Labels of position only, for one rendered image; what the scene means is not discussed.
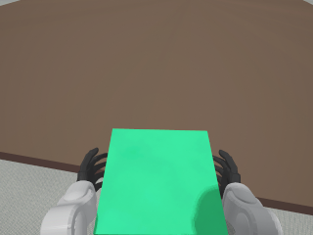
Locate right robot hand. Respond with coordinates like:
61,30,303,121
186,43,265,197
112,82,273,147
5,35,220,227
212,150,241,199

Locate robot right forearm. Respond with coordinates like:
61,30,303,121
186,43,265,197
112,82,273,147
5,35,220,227
222,182,284,235

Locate left robot hand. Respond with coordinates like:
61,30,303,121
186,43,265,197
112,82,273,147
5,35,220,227
76,147,109,192

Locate carton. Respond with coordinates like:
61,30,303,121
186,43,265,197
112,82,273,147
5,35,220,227
93,128,229,235

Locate robot left forearm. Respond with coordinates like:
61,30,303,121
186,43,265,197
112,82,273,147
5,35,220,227
39,180,97,235

